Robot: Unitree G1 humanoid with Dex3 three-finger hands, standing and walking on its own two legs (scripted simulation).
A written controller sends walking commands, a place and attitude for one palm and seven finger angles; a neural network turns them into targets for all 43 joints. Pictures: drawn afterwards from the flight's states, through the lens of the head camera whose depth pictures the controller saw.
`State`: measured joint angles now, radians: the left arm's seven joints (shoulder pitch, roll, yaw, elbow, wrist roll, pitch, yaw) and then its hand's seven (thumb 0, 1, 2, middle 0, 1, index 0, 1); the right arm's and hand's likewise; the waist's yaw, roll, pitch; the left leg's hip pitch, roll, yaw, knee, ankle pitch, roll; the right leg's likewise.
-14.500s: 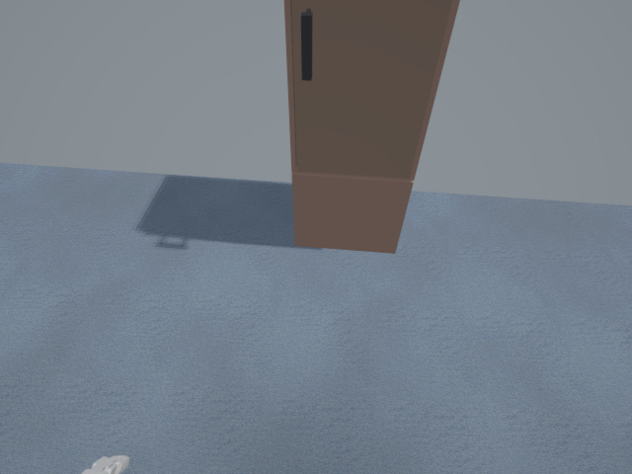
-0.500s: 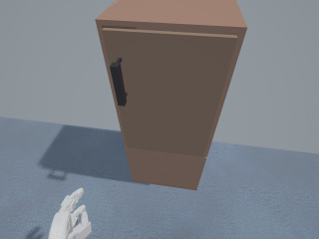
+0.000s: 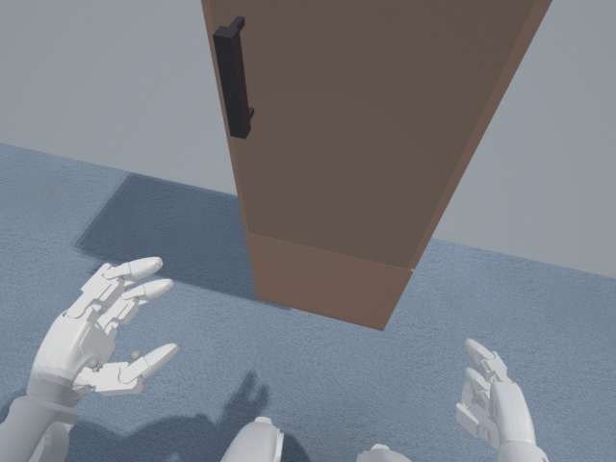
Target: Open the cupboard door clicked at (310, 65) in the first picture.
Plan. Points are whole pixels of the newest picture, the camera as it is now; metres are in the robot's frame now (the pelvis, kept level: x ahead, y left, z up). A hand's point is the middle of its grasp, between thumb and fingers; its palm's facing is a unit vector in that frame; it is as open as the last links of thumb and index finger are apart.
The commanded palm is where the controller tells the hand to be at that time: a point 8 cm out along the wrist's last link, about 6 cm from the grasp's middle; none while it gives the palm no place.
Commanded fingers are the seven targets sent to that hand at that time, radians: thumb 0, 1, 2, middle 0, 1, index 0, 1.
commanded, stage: raise the hand with hooked fingers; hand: left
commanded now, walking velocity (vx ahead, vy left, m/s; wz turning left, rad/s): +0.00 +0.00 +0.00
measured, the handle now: (239, 80) +0.59 +0.17 +0.16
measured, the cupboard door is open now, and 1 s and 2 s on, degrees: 0 0 0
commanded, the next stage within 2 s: move the hooked fingers beside the handle in 1.44 s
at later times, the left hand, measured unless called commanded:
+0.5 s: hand (102, 286) +0.26 +0.25 +0.12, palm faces -0.14 -0.99 -0.09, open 13.0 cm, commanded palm +0.24 +0.31 +0.13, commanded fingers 0.00 -0.48 0.31 -0.30 -1.18 -0.30 -1.18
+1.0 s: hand (55, 203) +0.31 +0.29 +0.18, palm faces -0.08 -0.99 -0.07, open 14.0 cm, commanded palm +0.28 +0.33 +0.18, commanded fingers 0.00 -0.50 0.30 -0.30 -1.20 -0.30 -1.20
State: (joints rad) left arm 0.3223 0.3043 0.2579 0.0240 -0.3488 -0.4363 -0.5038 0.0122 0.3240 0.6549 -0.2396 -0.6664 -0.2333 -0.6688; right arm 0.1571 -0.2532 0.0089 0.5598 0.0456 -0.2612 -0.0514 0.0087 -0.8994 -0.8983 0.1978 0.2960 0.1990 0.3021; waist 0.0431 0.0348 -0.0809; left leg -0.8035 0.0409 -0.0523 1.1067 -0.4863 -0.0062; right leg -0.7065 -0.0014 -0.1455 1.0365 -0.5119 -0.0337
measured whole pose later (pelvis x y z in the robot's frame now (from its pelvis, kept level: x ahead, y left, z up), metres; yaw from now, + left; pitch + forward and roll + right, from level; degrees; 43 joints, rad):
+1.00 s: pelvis +0.02 +0.02 +0.05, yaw -1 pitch +3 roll -2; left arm -0.14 0.52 0.44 0.39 -0.37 -0.07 -0.60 -0.01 -0.50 0.30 -0.30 -1.20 -0.30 -1.20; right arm 0.28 -0.28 0.07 0.57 0.08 -0.21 -0.10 0.01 -0.90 -0.90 0.20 0.30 0.20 0.30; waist 0.01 0.04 -0.05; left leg -0.44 0.01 0.02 0.72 -0.34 0.03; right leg -0.37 -0.02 -0.08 0.67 -0.35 0.00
